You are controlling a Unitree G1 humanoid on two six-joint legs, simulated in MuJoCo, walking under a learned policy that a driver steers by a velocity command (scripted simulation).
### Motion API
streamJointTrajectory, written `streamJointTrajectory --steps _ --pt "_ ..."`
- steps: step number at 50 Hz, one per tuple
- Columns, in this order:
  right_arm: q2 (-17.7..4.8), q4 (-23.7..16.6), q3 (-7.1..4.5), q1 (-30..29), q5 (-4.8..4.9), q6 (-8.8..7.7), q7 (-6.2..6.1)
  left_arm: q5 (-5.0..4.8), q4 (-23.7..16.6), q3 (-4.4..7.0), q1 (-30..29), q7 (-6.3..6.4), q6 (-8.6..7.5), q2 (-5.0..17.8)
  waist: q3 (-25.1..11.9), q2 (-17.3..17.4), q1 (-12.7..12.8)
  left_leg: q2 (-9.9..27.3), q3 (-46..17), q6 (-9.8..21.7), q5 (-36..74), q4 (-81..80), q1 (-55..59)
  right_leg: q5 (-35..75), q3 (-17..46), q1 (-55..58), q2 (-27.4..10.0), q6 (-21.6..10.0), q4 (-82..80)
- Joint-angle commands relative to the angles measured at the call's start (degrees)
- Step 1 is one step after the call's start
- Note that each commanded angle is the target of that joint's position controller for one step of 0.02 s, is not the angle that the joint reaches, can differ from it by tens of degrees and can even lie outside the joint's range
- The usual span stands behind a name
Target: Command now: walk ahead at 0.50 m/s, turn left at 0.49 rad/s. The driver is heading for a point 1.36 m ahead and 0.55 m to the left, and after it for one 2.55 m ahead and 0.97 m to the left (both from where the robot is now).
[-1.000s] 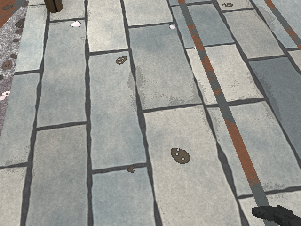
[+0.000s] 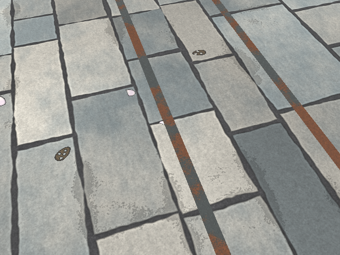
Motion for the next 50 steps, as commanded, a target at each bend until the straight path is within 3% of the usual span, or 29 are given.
streamJointTrajectory --steps 1,2,3,4,5,6,7,8,9,11,14,19,24,26,28,29,30,31,32,33,34,36,40,46,50 --pt "-3.71 -4.08 -0.81 -0.47 -0.11 -0.67 -0.32 0.23 -1.61 2.08 0.88 0.85 0.22 10.2 0.23 -6.71 -2.33 -4.86 4.24 3.71 -7.41 -1.91 4.21 65.53 1.46 1.07 -17.41 -3.96 9.08" --pt "-4.69 -3.09 -1.36 3.83 -0.13 -0.81 -0.63 0.38 -1.74 2.36 0.25 0.92 0.77 11.22 -2.51 -7.04 -4.39 -6.85 4.57 5.23 -10.6 -2.57 9.08 70.08 1.09 1.0 -17.53 -4.05 16.72" --pt "-6.24 -1.37 -2.24 10.05 -0.32 -1.26 -1.03 0.33 -2.09 2.58 -0.13 0.83 1.28 12.01 -6.31 -6.48 -7.14 -8.42 3.56 6.86 -11.77 -5.47 17.18 66.65 1.06 -1.83 -17.36 -3.88 27.25" --pt "-9.69 1.04 -3.75 18.7 -0.99 -1.67 -1.8 0.02 -3.28 2.55 -1.72 0.52 1.33 11.93 -10.85 -2.52 -11.82 -4.98 -3.59 9.74 -12.04 -10.73 30.77 52.28 0.5 -11.8 -15.54 -2.21 43.05" --pt "-17.18 0.8 -5.72 18.65 -0.98 -1.45 -2.62 -0.6 -6.98 1.04 0.91 -0.61 0.85 4.48 -15.2 10.88 -7.77 13.06 -32.2 18.3 -10.06 -12.79 48.79 0.52 1.76 -36.95 -5.04 1.18 65.04" --pt "-17.88 0.16 -5.96 19.1 1.34 -0.82 -2.45 -0.28 -9.49 1.67 -5.39 -1.06 0.1 8.22 -18.71 6.05 -9.87 16.79 -50.4 22.44 -9.28 -21.49 52.04 -8.55 15.34 -47.7 0.54 1.9 73.68" --pt "-16.03 0.48 -5.52 15.96 1.63 -0.59 -3.02 -0.48 -10.93 1.37 -9.48 -1.34 -0.73 7.99 -10.07 1.94 -8.7 16.09 -40.53 20.15 -6.59 -22.54 46.55 -2.62 18.43 -52.59 -4.16 1.32 71.57" --pt "-12.48 0.57 -4.61 13.49 1.82 -0.73 -3.24 -0.69 -10.81 1.16 -9.11 -1.32 -1.36 7.98 -5.32 -1.92 -6.28 13.97 -34.54 17.29 -0.97 -23.3 38.68 1.58 17.91 -49.97 -6.37 1.24 65.64" --pt "-10.31 0.4 -3.97 10.85 1.7 -1.05 -3.41 -0.27 -10.12 1.3 -8.34 -1.19 -1.07 7.87 -2.21 -4.05 -3.59 10.63 -29.18 14.55 4.87 -23.9 32.32 2.59 17.79 -46.34 -7.8 1.63 60.85" --pt "-8.47 -0.09 -3.11 8.7 2.1 -2.03 -3.53 1.35 -9.91 1.13 -6.08 -1.46 1.23 7.08 -2.68 -2.72 -0.81 6.51 -22.91 12.84 11.31 -25.04 26.08 2.79 17.75 -40.03 -8.59 3.31 55.73" --pt "-10.81 0.3 -3.61 10.82 2.13 -3.3 -3.19 1.58 -11.3 0.76 -8.0 -2.0 3.06 5.74 -2.64 -1.12 -0.59 3.79 -20.06 12.35 14.5 -25.97 23.28 5.38 15.78 -40.19 -8.37 5.07 49.01" --pt "-11.26 0.56 -3.85 15.76 2.05 -2.99 -3.12 1.04 -15.46 0.25 -19.93 -2.35 3.11 5.69 -0.76 2.04 -5.18 1.86 -21.05 9.33 9.98 -25.84 26.15 16.46 15.33 -44.02 -7.31 6.1 33.49" --pt "-12.35 0.2 -4.14 18.77 1.21 -2.69 -3.64 0.34 -18.33 -0.11 -26.35 -2.57 2.01 6.72 -1.17 2.76 -7.67 3.63 -24.73 8.21 15.07 -21.05 32.03 17.77 15.94 -42.36 -4.45 4.85 23.79" --pt "-13.26 -0.86 -4.35 16.34 0.98 -2.77 -4.02 0.18 -18.07 0.26 -23.24 -2.4 1.49 8.17 -1.51 3.48 -5.32 4.36 -26.7 6.33 15.9 -18.58 30.76 14.93 16.95 -35.45 -3.5 3.51 19.5" --pt "-14.16 -1.86 -4.48 12.94 1.04 -3.16 -3.72 0.17 -15.0 1.32 -12.54 -1.56 0.72 10.42 -5.22 2.35 0.16 1.97 -26.36 3.95 21.4 -9.16 26.75 12.01 15.9 -19.99 -1.03 1.58 14.96" --pt "-12.25 -2.14 -3.93 12.84 1.57 -3.65 -3.17 0.99 -13.49 2.22 -4.88 -0.8 -0.09 13.04 -10.27 -1.96 3.78 -2.26 -22.84 2.41 17.04 3.27 22.14 9.85 20.16 -8.34 -5.85 -0.43 12.28" --pt "-6.58 -4.29 -2.41 15.14 2.98 -4.01 -3.05 2.47 -13.9 3.22 2.37 0.16 -0.12 17.89 -19.03 -10.68 5.02 -7.6 -16.26 0.58 -5.42 20.55 11.43 -3.67 38.47 5.56 -21.89 -3.91 9.01" --pt "-7.36 -6.0 -2.33 19.1 2.46 -3.68 -3.04 1.81 -13.76 3.91 -0.87 -0.03 0.9 20.1 -20.29 -21.16 0.23 -11.45 -12.24 0.21 -28.94 29.58 -1.04 -7.38 62.18 6.79 -28.94 -9.22 1.18" --pt "-10.26 -3.48 -2.66 18.55 0.98 -2.59 -3.46 1.24 -14.89 2.95 -5.4 -0.33 1.46 14.25 -11.86 -10.07 -1.15 -5.89 -13.12 0.42 -24.28 34.33 -4.19 -13.03 56.71 -0.51 -27.48 -9.51 1.88" --pt "-10.15 -3.35 -2.6 14.68 0.57 -2.29 -2.8 0.73 -15.17 1.84 -8.15 -0.59 1.51 9.58 -5.9 -3.78 -0.83 -4.03 -12.23 0.02 -19.47 32.91 -3.43 -9.72 46.77 -7.4 -23.89 -8.4 1.3" --pt "-8.96 -3.61 -2.44 13.3 0.66 -2.02 -2.27 0.8 -14.79 1.33 -9.44 -0.69 1.4 7.96 -2.98 -3.98 -1.75 -2.34 -11.66 -0.51 -17.01 30.01 -1.82 -1.94 38.43 -11.98 -20.79 -6.71 -0.18" --pt "-8.23 -3.73 -2.3 12.73 -0.25 -0.74 -1.26 0.47 -13.14 1.22 -8.15 -0.6 0.47 7.69 -1.69 -7.65 -2.43 -0.76 -10.46 -1.55 -14.86 28.27 0.09 9.6 28.56 -15.19 -17.24 -5.35 -1.53" --pt "-7.18 -6.23 -1.88 7.7 -0.05 0.23 -0.2 -0.3 -11.27 1.9 -5.37 -1.34 -1.09 8.77 -1.97 -6.81 -2.49 0.25 -9.84 -2.68 -9.36 26.79 -4.42 20.1 20.66 -13.26 -17.88 -6.79 -3.66" --pt "-4.96 -9.83 -0.59 -3.12 0.16 -0.09 0.94 -0.2 -9.11 2.31 -2.96 -1.41 -0.8 9.3 0.7 -6.46 -0.5 0.93 -5.63 -3.21 1.5 10.03 -4.77 24.57 9.7 -11.39 -15.91 -5.62 -4.2" --pt "-4.97 -12.02 -0.24 -8.63 -0.21 -0.19 1.53 -0.19 -7.44 2.88 0.04 -0.88 -0.07 11.11 2.2 -6.42 1.02 0.12 -1.27 -0.79 -1.81 0.6 -1.54 29.01 6.35 -7.01 -17.74 -4.5 -2.37"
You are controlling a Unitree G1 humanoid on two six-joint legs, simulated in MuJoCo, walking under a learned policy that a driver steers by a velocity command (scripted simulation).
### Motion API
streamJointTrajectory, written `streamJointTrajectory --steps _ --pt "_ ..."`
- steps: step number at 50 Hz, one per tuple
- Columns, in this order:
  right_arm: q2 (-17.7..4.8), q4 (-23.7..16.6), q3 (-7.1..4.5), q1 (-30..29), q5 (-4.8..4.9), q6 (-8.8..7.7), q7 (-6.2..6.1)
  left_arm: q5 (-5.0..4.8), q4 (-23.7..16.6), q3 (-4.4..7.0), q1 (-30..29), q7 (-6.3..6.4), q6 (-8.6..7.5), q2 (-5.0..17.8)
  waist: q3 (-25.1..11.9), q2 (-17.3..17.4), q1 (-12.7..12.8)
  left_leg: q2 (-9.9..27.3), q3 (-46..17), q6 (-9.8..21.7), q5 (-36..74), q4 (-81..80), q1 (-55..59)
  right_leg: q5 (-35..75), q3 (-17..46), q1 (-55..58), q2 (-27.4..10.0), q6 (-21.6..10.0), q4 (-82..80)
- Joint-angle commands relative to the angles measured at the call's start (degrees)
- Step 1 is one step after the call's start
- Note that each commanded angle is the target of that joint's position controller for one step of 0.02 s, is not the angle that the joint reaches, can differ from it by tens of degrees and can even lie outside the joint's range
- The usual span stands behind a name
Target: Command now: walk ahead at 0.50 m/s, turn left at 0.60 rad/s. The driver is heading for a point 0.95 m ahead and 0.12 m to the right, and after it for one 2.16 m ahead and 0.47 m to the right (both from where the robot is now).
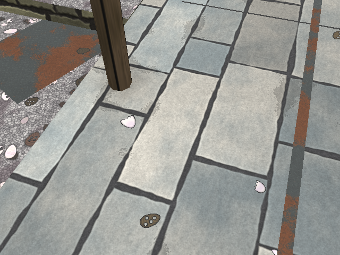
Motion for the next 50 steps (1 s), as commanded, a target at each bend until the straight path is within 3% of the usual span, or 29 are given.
streamJointTrajectory --steps 1,3,4,5,6,7,8,9,10,12,13,17,23,27,29,31,32,33,34,35,37,38,39,42,50 --pt "-2.61 -5.76 -0.26 -6.52 -0.35 -0.81 0.25 0.0 -2.2 2.18 0.41 0.58 0.0 9.48 2.6 -7.54 -0.3 -1.44 3.87 2.17 -3.43 -5.71 2.13 29.05 3.3 0.05 -15.48 -6.24 -2.03" --pt "-3.4 -5.43 -0.74 -4.24 -0.74 -0.79 -0.37 0.1 -1.5 2.47 0.92 0.92 0.85 11.18 0.28 -8.5 -1.79 -5.06 6.22 4.48 -9.83 -7.86 7.71 47.45 0.83 2.74 -15.76 -5.43 6.23" --pt "-4.26 -4.25 -1.29 0.31 -0.89 -1.06 -0.82 0.09 -1.31 2.59 1.04 1.03 1.38 12.08 -2.75 -8.53 -3.91 -7.5 6.69 5.96 -12.12 -9.3 13.06 54.8 -0.07 3.22 -15.68 -5.27 14.35" --pt "-5.43 -1.38 -2.17 9.36 -1.24 -1.64 -1.5 -0.19 -1.69 2.5 0.34 1.08 1.87 12.32 -7.96 -6.53 -8.13 -9.68 6.34 7.7 -10.07 -13.6 24.57 53.06 -1.62 -0.74 -14.6 -4.24 26.9" --pt "-9.56 1.16 -3.67 18.86 -1.79 -1.9 -2.51 0.11 -3.31 1.71 1.04 0.91 1.84 10.05 -14.86 -0.45 -11.6 -1.26 -6.08 10.43 -16.13 -16.11 40.65 34.42 -1.64 -13.36 -13.26 -2.57 43.62" --pt "-16.15 0.0 -4.96 16.56 -0.53 -1.76 -3.28 0.07 -7.64 0.21 2.6 -0.41 1.58 3.28 -18.84 13.36 -7.0 15.97 -36.83 17.48 -15.96 -21.3 55.98 -15.48 1.5 -38.55 -2.39 0.92 62.05" --pt "-14.72 -0.48 -4.84 19.64 0.9 -1.32 -3.83 0.62 -8.35 1.22 -4.44 -0.31 1.41 8.42 -19.5 3.42 -11.38 17.06 -42.49 17.94 -9.42 -26.23 55.11 -12.32 12.24 -43.72 -1.59 0.68 66.07" --pt "-12.35 1.25 -4.19 17.22 1.04 -1.36 -4.46 -0.53 -9.02 0.97 -7.19 -0.53 0.96 7.55 -11.73 1.25 -9.46 15.43 -31.0 16.72 -0.35 -25.64 49.5 -5.48 13.15 -45.72 -4.65 -0.03 64.5" --pt "-9.07 1.9 -3.22 15.04 1.22 -1.8 -4.61 -0.67 -8.09 0.42 -6.35 -0.49 0.44 6.56 -6.89 -0.93 -6.91 12.59 -24.81 14.67 8.59 -26.13 41.34 -2.43 13.12 -42.19 -6.28 -0.34 59.08" --pt "-5.67 2.03 -1.87 10.74 1.48 -2.81 -4.64 0.82 -6.07 0.3 -2.76 -0.78 1.83 6.12 -4.58 -0.85 -2.5 7.68 -16.72 11.58 14.47 -28.59 32.26 -1.31 13.56 -34.35 -7.86 0.14 52.79" --pt "-5.09 2.35 -1.54 10.71 1.61 -3.46 -4.41 1.19 -5.34 0.36 -1.62 -1.03 2.75 5.94 -4.81 -0.23 -1.85 6.8 -15.05 11.37 16.14 -29.71 30.3 -1.01 13.22 -32.12 -7.63 0.39 51.51" --pt "-6.63 5.13 -1.85 14.23 1.88 -4.74 -4.1 1.03 -5.89 0.39 -6.0 -1.89 3.89 4.64 -1.31 -0.36 -2.38 5.24 -11.44 10.9 13.84 -34.44 29.91 6.13 12.06 -36.77 -7.49 1.18 44.9" --pt "-5.75 8.05 -1.28 18.52 1.24 -5.53 -4.32 0.04 -7.72 0.19 -15.71 -2.25 3.5 3.83 2.21 0.05 -5.75 5.63 -5.01 7.46 15.34 -36.73 36.06 16.4 13.24 -42.29 -5.27 -0.35 33.1" --pt "-4.5 10.14 -0.38 19.31 1.02 -5.49 -5.52 0.55 -8.55 -0.68 -18.94 -2.48 2.63 2.02 3.56 0.0 -6.36 5.46 1.79 4.76 34.54 -32.38 37.64 18.51 8.85 -36.06 -1.34 -2.32 22.98" --pt "-5.77 10.68 -0.45 18.6 1.14 -5.36 -6.35 0.94 -8.09 -0.42 -16.47 -2.41 2.29 2.97 1.16 1.7 -5.15 5.64 2.81 3.1 47.44 -25.7 40.36 15.01 6.67 -31.21 1.76 -3.87 20.66" --pt "-7.96 10.53 -1.11 16.58 0.88 -4.9 -7.19 1.07 -5.11 0.46 -6.15 -1.92 1.8 5.22 -3.86 3.14 -1.18 5.71 3.01 1.79 55.27 -11.81 41.46 11.26 6.39 -22.37 5.07 -6.15 18.06" --pt "-8.91 9.94 -1.35 14.7 1.42 -4.67 -7.26 1.61 -3.2 1.06 0.56 -1.56 1.06 6.27 -6.78 1.96 2.42 4.32 4.26 1.12 47.52 -0.2 38.21 17.92 8.0 -14.24 4.9 -7.56 11.22" --pt "-7.95 7.84 -1.04 13.87 2.01 -5.04 -7.22 2.03 -2.39 2.32 5.88 -1.02 0.68 10.64 -11.98 -3.34 4.65 -0.39 6.38 -0.24 22.53 18.46 27.24 40.28 18.08 -1.65 -4.71 -11.36 12.47" --pt "-1.71 6.27 0.01 22.09 3.35 -4.99 -6.87 0.76 -3.82 3.8 2.84 -0.69 1.3 16.34 -20.59 -17.84 -2.34 -11.69 3.3 -3.3 -31.22 41.13 7.3 80.07 42.7 15.9 -23.36 -23.84 17.33" --pt "-5.2 7.12 -0.21 21.36 1.05 -4.35 -6.65 -2.54 -4.47 4.15 2.75 -0.94 1.82 14.96 -26.31 -7.22 -0.03 -8.42 -5.73 -3.18 -26.21 43.43 5.09 77.06 43.0 14.61 -22.37 -26.54 13.99" --pt "-5.45 5.68 -0.18 14.08 0.69 -3.98 -6.3 -2.1 -6.04 2.35 -6.2 -0.09 3.37 7.86 -9.59 -1.02 -2.41 -3.24 -5.58 -3.5 -20.65 36.47 2.73 51.66 34.07 -3.0 -16.11 -21.57 7.33" --pt "-5.48 4.54 -0.31 11.7 0.08 -3.14 -6.14 -1.95 -5.93 1.84 -7.21 0.2 3.8 6.27 -5.77 -0.65 -3.39 -1.93 -5.74 -3.94 -20.13 31.74 3.41 46.23 31.81 -8.46 -13.0 -19.16 5.25" --pt "-4.83 4.68 -0.15 12.93 -0.27 -1.76 -6.01 -1.57 -5.83 1.7 -7.81 0.32 4.14 6.05 -4.58 -1.5 -4.62 -1.85 -5.13 -4.48 -19.53 28.53 6.62 43.39 29.63 -13.41 -10.87 -17.84 3.84" --pt "-3.06 4.5 0.23 14.75 0.01 0.31 -6.12 -0.52 -5.97 2.65 -7.9 -0.3 3.97 9.18 -6.66 -3.79 -5.66 -2.93 -3.73 -5.43 -17.48 22.62 10.31 40.97 27.37 -18.15 -7.96 -16.26 3.6" --pt "-4.36 1.04 -0.29 4.81 0.62 1.54 -6.83 -0.2 -7.37 3.93 -6.66 0.16 6.3 10.51 -5.4 -8.6 -1.46 -2.76 -5.91 -6.36 -14.21 8.71 5.45 3.47 37.02 -15.79 -5.81 -12.3 0.93"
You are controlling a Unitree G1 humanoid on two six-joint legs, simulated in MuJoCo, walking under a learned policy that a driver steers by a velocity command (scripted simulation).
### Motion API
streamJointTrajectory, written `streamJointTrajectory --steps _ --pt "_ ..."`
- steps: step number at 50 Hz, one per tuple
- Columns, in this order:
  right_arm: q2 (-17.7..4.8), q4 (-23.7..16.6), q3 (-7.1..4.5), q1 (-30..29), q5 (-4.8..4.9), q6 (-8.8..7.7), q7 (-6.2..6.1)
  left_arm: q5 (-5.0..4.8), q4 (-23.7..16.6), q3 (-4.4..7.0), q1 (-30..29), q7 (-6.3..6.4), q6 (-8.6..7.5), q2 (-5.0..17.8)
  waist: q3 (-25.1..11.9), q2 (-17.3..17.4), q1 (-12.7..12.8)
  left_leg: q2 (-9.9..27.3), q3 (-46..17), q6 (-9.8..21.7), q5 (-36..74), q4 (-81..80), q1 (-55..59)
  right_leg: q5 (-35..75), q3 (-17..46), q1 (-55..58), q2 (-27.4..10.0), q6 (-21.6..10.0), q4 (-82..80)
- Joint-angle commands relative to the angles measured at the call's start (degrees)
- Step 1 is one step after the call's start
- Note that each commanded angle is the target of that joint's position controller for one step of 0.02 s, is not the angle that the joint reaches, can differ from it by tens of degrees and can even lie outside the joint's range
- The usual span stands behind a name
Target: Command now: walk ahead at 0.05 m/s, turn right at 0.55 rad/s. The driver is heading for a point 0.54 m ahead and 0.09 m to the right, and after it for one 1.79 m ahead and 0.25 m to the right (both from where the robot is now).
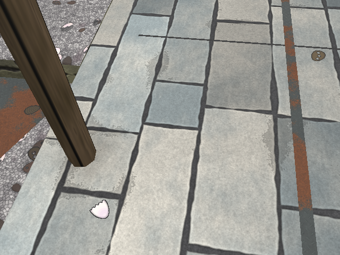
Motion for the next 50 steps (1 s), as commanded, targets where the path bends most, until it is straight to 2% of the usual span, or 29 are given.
streamJointTrajectory --steps 1,6,8,9,10,11,12,13,14,15,16,18,21,23,27,30,32,33,34,35,36,37,38,39,40,41,43,49,50 --pt "-5.07 -3.55 -1.34 0.16 0.41 -0.29 -0.46 0.29 -3.56 2.59 1.39 0.39 0.24 9.1 -6.11 -7.73 0.24 -1.62 0.93 -0.11 -0.3 -3.68 1.27 -8.78 19.29 5.67 -14.67 -6.22 -8.66" --pt "-5.97 -4.16 -1.15 0.72 2.02 -1.82 -1.48 0.93 -3.68 3.27 1.09 0.38 0.9 9.73 -5.94 -9.16 0.12 -4.93 0.23 2.11 -5.11 -14.01 6.98 -2.71 25.29 8.07 -14.93 -5.13 -5.66" --pt "-5.87 -3.58 -0.99 4.44 2.4 -2.66 -1.76 0.52 -4.06 3.24 -1.07 0.17 1.12 9.38 -6.06 -9.56 -2.11 -6.0 0.61 3.5 -3.11 -23.59 14.11 0.66 26.08 6.1 -13.49 -3.26 -4.01" --pt "-5.51 -2.96 -0.98 7.15 1.76 -3.08 -1.71 -0.24 -4.53 2.91 -3.0 0.08 1.13 8.71 -5.99 -9.08 -4.07 -5.33 0.77 4.05 2.74 -32.07 20.44 1.0 24.61 3.23 -11.45 -1.3 -2.01" --pt "-8.89 -3.04 -1.77 7.57 1.01 -3.45 -2.06 -0.83 -5.03 2.25 -2.18 0.18 0.89 6.37 -6.45 -3.38 -3.43 1.61 -5.41 5.65 2.47 -39.49 25.93 -7.41 20.73 -1.49 -7.51 1.94 3.09" --pt "-15.13 -4.9 -2.94 3.73 0.03 -3.06 -2.17 -1.67 -6.5 1.43 -0.14 0.22 0.48 2.78 -6.22 11.15 -0.84 17.03 -22.08 11.67 6.92 -43.52 29.39 -21.87 7.34 -10.98 1.83 5.51 15.48" --pt "-14.13 -5.21 -3.02 2.25 -0.32 -2.5 -1.7 0.69 -5.21 2.82 0.32 0.64 0.45 8.63 -4.93 8.0 -1.13 21.03 -22.87 17.0 19.95 -40.37 23.77 -27.91 1.46 -12.14 0.96 6.34 28.21" --pt "-10.35 -5.64 -2.05 2.26 0.24 -2.36 -1.35 1.06 -4.46 3.31 0.74 0.49 0.55 9.72 -5.1 4.23 -0.35 19.14 -18.35 17.77 26.92 -38.42 22.53 -26.25 1.53 -10.36 -1.44 6.69 34.48" --pt "-7.94 -5.85 -1.41 0.31 0.64 -2.33 -1.1 1.01 -3.45 3.34 1.6 0.23 0.97 9.14 -3.82 2.54 0.8 15.08 -11.91 15.93 29.1 -37.36 21.63 -23.06 1.23 -9.92 -2.4 7.1 38.05" --pt "-7.4 -6.31 -1.22 -1.04 0.61 -2.26 -1.1 0.94 -2.99 3.24 2.24 -0.18 1.58 8.59 -3.79 4.37 1.34 11.73 -7.21 14.04 30.57 -36.54 22.75 -20.4 0.46 -10.6 -2.46 7.55 41.06" --pt "-7.4 -6.58 -1.2 -0.89 0.43 -2.22 -1.22 0.75 -2.72 3.01 2.8 -0.77 2.07 8.17 -4.07 7.02 0.96 10.23 -4.24 13.5 34.47 -35.64 24.34 -19.54 -0.51 -11.75 -2.51 8.28 43.34" --pt "-7.65 -6.23 -1.46 1.86 0.18 -2.11 -1.02 0.1 -3.32 2.53 0.71 -1.44 2.5 7.62 -4.54 7.18 -0.89 9.58 -1.41 13.66 38.47 -34.41 27.61 -18.7 -2.08 -13.26 -3.1 9.54 42.96" --pt "-8.77 -5.06 -2.24 5.95 0.35 -2.14 -0.94 -0.13 -4.77 1.86 -3.25 -1.9 2.87 6.69 -4.79 7.54 -3.47 11.47 -1.17 14.8 38.63 -33.7 32.89 -18.88 -2.98 -14.98 -4.44 10.4 37.87" --pt "-9.45 -4.6 -2.71 6.87 0.26 -2.2 -0.74 -0.17 -5.41 1.52 -4.63 -2.14 3.1 6.24 -4.88 8.07 -4.1 12.76 -0.76 15.35 37.51 -33.63 33.56 -19.62 -3.8 -13.75 -5.42 10.25 34.04" --pt "-10.39 -4.56 -3.34 5.52 0.02 -2.33 0.19 -0.54 -6.74 0.64 -6.46 -2.51 3.23 5.02 -5.06 8.84 -4.08 13.79 2.42 15.06 35.02 -33.02 29.31 -20.37 -6.85 -5.67 -7.01 8.55 24.4" --pt "-11.47 -4.13 -3.89 5.13 0.03 -2.05 0.79 -0.92 -7.56 0.46 -6.5 -2.45 2.95 5.24 -5.59 10.04 -3.99 14.52 3.87 14.28 34.28 -31.03 27.34 -20.56 -9.22 -0.31 -6.72 6.78 17.55" --pt "-12.06 -3.87 -4.19 4.37 0.61 -1.68 0.94 -0.73 -7.48 0.39 -4.89 -2.31 2.43 4.99 -5.92 9.05 -2.44 14.42 5.46 12.34 31.15 -27.4 25.54 -15.96 -10.26 4.63 -6.2 5.27 8.6" --pt "-11.9 -3.55 -4.25 4.29 1.04 -1.43 0.94 -0.14 -6.95 0.39 -3.17 -1.89 1.84 5.13 -6.23 6.63 -0.9 13.43 7.61 9.63 25.82 -23.34 22.28 -8.99 -9.67 9.73 -5.74 4.38 0.41" --pt "-10.36 -3.17 -3.98 6.67 0.8 -1.2 1.1 0.79 -6.61 1.11 -1.49 -1.21 0.96 8.31 -6.9 -2.37 -0.32 10.34 11.4 5.77 14.35 -13.54 14.79 -5.06 0.36 16.74 -11.05 2.9 -6.92" --pt "-4.65 -7.13 -2.41 6.73 0.07 -0.7 1.31 0.42 -8.4 2.94 -1.54 -0.82 0.24 17.65 -5.73 -18.93 -2.46 0.06 14.9 0.98 -17.84 -0.45 -1.65 20.25 24.86 21.16 -29.57 -3.98 -6.71" --pt "-7.26 -7.65 -2.61 1.71 -0.08 0.25 0.19 -0.26 -7.06 3.71 4.25 -0.73 0.31 17.26 -7.73 -12.07 3.4 -0.96 5.86 1.09 -19.18 7.07 -1.96 25.49 23.48 18.27 -30.67 -11.09 -4.98" --pt "-7.64 -6.98 -2.8 1.95 0.75 0.7 0.16 -0.3 -6.59 2.53 2.0 -0.42 0.46 13.76 -4.9 -9.33 0.85 0.17 4.21 1.41 -14.84 9.74 -2.3 22.64 18.04 16.22 -27.41 -11.09 -5.16" --pt "-8.04 -5.77 -3.0 2.79 1.36 0.54 0.44 -0.41 -7.1 1.42 -2.86 -0.09 0.7 10.26 -2.26 -7.91 -1.33 1.04 3.44 1.71 -9.36 8.28 -1.02 17.88 13.26 13.1 -23.17 -8.66 -6.26" --pt "-8.8 -4.97 -3.32 3.6 1.08 0.31 0.65 -0.49 -7.54 0.77 -6.13 0.25 0.79 8.58 -1.91 -8.59 -2.77 1.18 3.67 1.72 -5.89 6.57 -0.12 16.23 10.51 12.92 -19.91 -6.36 -6.57" --pt "-9.26 -3.75 -3.49 5.43 0.33 0.37 0.96 -0.63 -7.73 0.38 -6.89 0.59 0.68 7.54 -3.11 -9.54 -3.01 0.55 4.67 1.38 -3.64 7.25 1.77 19.64 8.37 13.04 -18.18 -5.94 -6.29" --pt "-9.04 -3.05 -3.49 6.47 0.21 0.52 1.26 -0.61 -7.45 0.06 -6.22 0.58 0.51 7.11 -4.78 -8.78 -3.09 -0.04 4.93 1.16 -2.69 7.81 3.22 21.79 7.46 13.52 -17.76 -5.86 -6.06" --pt "-7.88 -2.61 -3.22 6.56 0.71 0.9 1.6 -0.51 -6.57 -0.05 -4.74 0.5 -0.03 7.36 -5.55 -6.93 -2.77 -0.32 4.88 0.92 -1.99 5.93 4.06 21.48 7.37 14.43 -18.08 -5.93 -6.34" --pt "-6.12 -1.87 -2.55 3.74 0.75 1.46 1.16 0.42 -3.88 -0.73 -2.33 0.78 -0.51 7.26 -2.89 -7.96 -0.78 -0.73 4.47 1.72 -3.28 -7.15 7.62 9.71 10.08 13.27 -18.77 -6.37 -7.82" --pt "-6.04 -1.74 -2.42 3.71 0.51 1.21 1.23 0.5 -3.13 -0.59 -1.01 0.75 -0.5 7.8 -3.75 -8.08 -0.21 -1.23 5.15 2.02 -3.96 -8.68 8.8 1.76 11.19 13.28 -18.64 -6.81 -9.02"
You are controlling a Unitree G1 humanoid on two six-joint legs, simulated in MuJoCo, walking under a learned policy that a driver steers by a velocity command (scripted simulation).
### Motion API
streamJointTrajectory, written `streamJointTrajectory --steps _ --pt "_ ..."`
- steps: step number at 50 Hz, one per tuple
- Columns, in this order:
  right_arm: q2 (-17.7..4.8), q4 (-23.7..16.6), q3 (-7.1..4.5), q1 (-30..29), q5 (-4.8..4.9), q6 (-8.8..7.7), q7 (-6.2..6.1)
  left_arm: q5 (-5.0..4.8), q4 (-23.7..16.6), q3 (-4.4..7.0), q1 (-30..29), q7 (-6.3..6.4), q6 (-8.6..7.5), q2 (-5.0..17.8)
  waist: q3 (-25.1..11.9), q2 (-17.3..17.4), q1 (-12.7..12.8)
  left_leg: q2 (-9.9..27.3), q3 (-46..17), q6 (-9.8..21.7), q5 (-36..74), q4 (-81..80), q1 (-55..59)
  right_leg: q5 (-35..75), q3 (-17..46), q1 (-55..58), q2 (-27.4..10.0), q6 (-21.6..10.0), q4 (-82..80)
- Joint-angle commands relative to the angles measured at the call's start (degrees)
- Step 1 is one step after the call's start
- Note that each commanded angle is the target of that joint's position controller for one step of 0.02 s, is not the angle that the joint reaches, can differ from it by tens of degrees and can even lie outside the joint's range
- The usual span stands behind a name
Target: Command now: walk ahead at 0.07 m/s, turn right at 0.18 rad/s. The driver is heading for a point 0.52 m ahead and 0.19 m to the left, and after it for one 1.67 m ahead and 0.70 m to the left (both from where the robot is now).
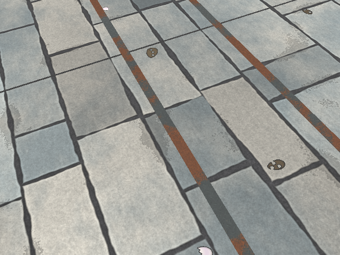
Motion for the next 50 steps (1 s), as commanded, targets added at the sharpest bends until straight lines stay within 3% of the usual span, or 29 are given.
streamJointTrajectory --steps 1,3,6,8,9,10,11,12,14,17,22,25,27,29,30,31,32,33,34,35,36,37,39,43,46,50 --pt "-3.94 -3.31 -0.64 -1.96 -0.47 -1.17 0.01 0.5 -0.38 2.32 4.22 0.2 -0.49 9.62 -3.38 -9.07 2.98 -0.9 1.05 0.89 -1.81 -4.63 -0.68 -3.76 14.9 3.52 -15.34 -8.56 -8.65" --pt "-4.2 -3.35 -0.62 -3.1 -0.75 -1.95 0.44 0.76 0.8 2.42 5.2 0.0 -0.35 10.03 -0.92 -9.68 3.43 -1.48 1.66 1.72 -3.79 -7.15 -1.2 -18.18 18.89 2.39 -16.04 -9.39 -11.41" --pt "-3.27 -2.74 -0.24 -2.49 -0.44 -3.57 0.47 0.69 2.05 2.63 5.33 -0.14 -0.85 10.35 0.97 -7.26 2.39 -2.04 2.0 3.82 -4.11 -13.4 2.44 -20.96 21.16 0.17 -16.79 -9.81 -11.61" --pt "-1.37 -0.2 0.23 3.1 -0.34 -4.75 0.13 -0.13 2.0 2.61 2.24 -0.09 -1.17 9.83 0.86 -5.34 -1.67 -3.18 3.47 6.13 2.89 -25.77 15.26 -21.14 17.87 -7.29 -13.81 -7.83 -8.47" --pt "-1.74 1.39 0.14 6.82 -0.51 -5.47 -0.32 -0.33 1.73 2.26 1.02 -0.01 -1.57 8.17 0.29 -3.6 -3.63 -2.03 0.85 7.05 4.15 -29.84 24.73 -21.83 15.64 -14.35 -11.23 -5.64 -4.33" --pt "-5.32 2.61 -0.43 12.61 -1.04 -6.23 -1.01 -0.26 0.14 1.22 -1.38 -0.16 -2.34 4.36 -0.9 4.09 -6.0 8.13 -11.91 8.92 -6.51 -36.42 33.32 -21.81 9.25 -23.72 -6.57 -2.63 7.83" --pt "-11.63 3.14 -1.93 14.93 -0.31 -6.57 -0.91 -0.33 -1.31 0.76 -3.04 -0.33 -3.11 2.93 0.53 11.53 -6.65 19.26 -31.49 13.65 -20.79 -44.31 33.88 -18.7 -1.38 -33.06 1.09 -0.52 20.23" --pt "-10.68 4.1 -2.15 13.45 -0.47 -6.57 -0.68 1.43 -1.49 1.92 -4.82 -0.33 -3.41 7.78 6.25 4.38 -5.01 21.44 -32.76 16.48 -21.72 -44.62 26.59 -15.91 0.63 -34.81 -3.05 -0.24 26.69" --pt "-5.72 2.81 -0.86 7.12 0.2 -7.38 0.11 0.98 1.41 2.17 0.06 -1.76 -3.84 7.66 6.36 2.75 -0.5 15.41 -24.27 14.09 -14.66 -44.94 24.77 -8.76 0.67 -32.78 -5.76 0.86 30.56" --pt "-3.69 4.26 -0.25 8.44 0.28 -8.69 0.46 1.61 2.55 1.9 -0.48 -2.8 -3.57 6.11 3.13 3.33 -0.49 10.44 -13.59 12.55 4.6 -44.38 25.85 -1.84 -3.0 -31.86 -7.16 2.7 34.13" --pt "-3.03 7.83 0.03 13.55 0.42 -9.12 0.72 1.39 -0.67 0.82 -10.08 -3.12 -3.31 3.73 4.02 3.11 -2.63 8.25 -6.71 12.92 23.3 -43.32 24.54 3.54 -7.33 -33.06 -8.2 4.97 27.21" --pt "-3.51 9.46 0.1 15.76 0.3 -9.28 0.48 1.04 -2.55 0.13 -15.27 -3.28 -3.45 2.8 4.65 3.73 -3.89 8.37 -5.39 12.71 30.61 -42.21 23.07 5.88 -8.81 -28.04 -7.27 4.47 18.42" --pt "-4.55 10.19 -0.03 15.87 0.27 -9.27 0.14 0.88 -3.22 0.17 -16.0 -3.01 -3.58 3.41 4.63 3.96 -3.21 9.82 -6.57 12.6 35.55 -40.64 23.95 5.7 -8.56 -24.76 -6.42 3.33 14.36" --pt "-5.61 10.15 -0.21 13.79 0.26 -9.18 -0.17 0.78 -2.55 0.56 -12.59 -2.35 -3.96 4.55 2.99 4.12 -0.64 10.86 -7.03 11.6 44.93 -36.44 24.69 3.71 -8.09 -18.56 -5.05 1.7 11.67" --pt "-6.2 10.05 -0.35 12.64 0.22 -9.16 -0.23 0.69 -1.21 1.08 -8.09 -1.77 -4.26 5.62 0.47 4.29 1.6 10.55 -6.69 10.64 53.16 -31.4 24.61 1.9 -8.09 -12.27 -3.51 0.84 10.31" --pt "-6.45 10.06 -0.4 11.78 0.37 -9.04 -0.09 0.65 1.42 1.83 0.04 -1.09 -4.79 7.0 -4.11 3.18 5.18 8.84 -5.45 9.55 56.58 -22.15 23.2 2.47 -8.35 -2.1 -2.19 -0.31 6.88" --pt "-5.74 9.62 -0.17 11.37 0.79 -9.11 0.13 1.49 3.95 2.84 9.3 -0.22 -5.52 9.56 -9.88 1.39 8.98 6.16 -4.01 8.58 46.98 -9.79 14.91 2.31 -4.46 12.59 -6.53 -1.69 5.47" --pt "0.53 7.01 1.29 14.88 2.27 -9.09 0.69 3.14 4.07 4.37 16.1 0.64 -5.74 15.6 -19.63 -9.62 8.69 -0.31 -0.56 6.49 20.55 10.05 -1.06 -12.94 17.82 29.06 -24.45 -5.25 2.43" --pt "-0.98 7.35 0.55 16.86 1.93 -8.55 0.2 2.09 4.08 4.4 14.47 0.06 -5.1 15.76 -23.06 -14.27 6.67 -5.09 -2.44 7.08 -6.86 21.46 -8.11 -16.8 36.66 27.09 -31.81 -8.18 -6.63" --pt "-4.19 7.21 -0.61 13.51 0.87 -7.97 0.08 1.05 3.36 3.61 8.49 -0.18 -4.86 11.85 -13.56 -8.68 4.19 -1.12 -4.38 7.84 -2.78 24.75 -11.0 -19.55 30.22 18.6 -29.39 -7.35 -7.58" --pt "-3.02 6.98 -0.47 10.6 0.69 -7.97 0.59 0.67 2.68 2.62 3.83 -0.3 -5.21 7.55 -6.41 -5.51 2.92 1.17 -3.77 7.95 1.69 22.82 -10.94 -15.98 21.43 10.33 -26.8 -6.37 -9.46" --pt "-1.14 7.15 -0.3 9.86 0.67 -7.73 0.98 0.68 2.82 2.1 1.93 -0.3 -5.72 5.53 -3.03 -5.7 1.58 2.77 -3.38 7.88 4.0 20.15 -9.28 -10.36 14.47 4.96 -24.0 -4.71 -11.43" --pt "-0.24 7.4 -0.49 10.25 -0.62 -6.32 1.86 0.57 4.09 1.62 2.14 0.06 -6.7 3.77 -1.34 -7.06 -0.47 3.98 -2.71 7.1 5.46 18.26 -6.55 -1.98 5.79 0.08 -20.96 -3.2 -13.04" --pt "0.92 4.75 -0.6 4.17 -0.68 -4.82 2.98 -0.07 5.87 1.92 5.39 0.08 -8.43 4.02 0.12 -6.07 -0.97 4.94 -1.46 6.0 11.5 16.26 -12.73 5.6 -2.58 1.07 -20.33 -3.56 -15.6" --pt "1.3 2.24 -0.37 -2.13 -0.62 -4.78 3.59 0.19 7.17 1.77 7.77 0.18 -8.42 3.35 1.74 -5.39 -0.3 4.91 -0.13 5.2 17.83 10.09 -17.28 10.79 -8.03 2.85 -19.0 -3.41 -15.7" --pt "2.71 -1.02 0.77 -10.7 -0.84 -5.31 4.43 -0.02 8.48 1.71 9.72 0.62 -8.33 4.21 3.42 -4.88 1.15 3.21 4.86 5.3 24.09 -5.17 -13.73 22.68 -14.32 4.25 -18.21 -2.48 -13.73"
Keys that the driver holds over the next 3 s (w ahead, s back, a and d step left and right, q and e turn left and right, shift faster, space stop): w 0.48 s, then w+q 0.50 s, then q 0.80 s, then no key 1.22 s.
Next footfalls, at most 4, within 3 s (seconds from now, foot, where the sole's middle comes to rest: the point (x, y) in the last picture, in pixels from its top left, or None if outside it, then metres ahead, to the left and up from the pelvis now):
0.20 left None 0.04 0.11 -0.78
0.64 right None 0.37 -0.09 -0.78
1.16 left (155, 223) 0.61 0.13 -0.78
1.74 right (195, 205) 0.68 -0.04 -0.78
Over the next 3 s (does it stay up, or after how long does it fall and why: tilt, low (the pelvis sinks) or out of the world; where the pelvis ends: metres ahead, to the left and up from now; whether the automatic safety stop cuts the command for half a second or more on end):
stays up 0.57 0.01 0.00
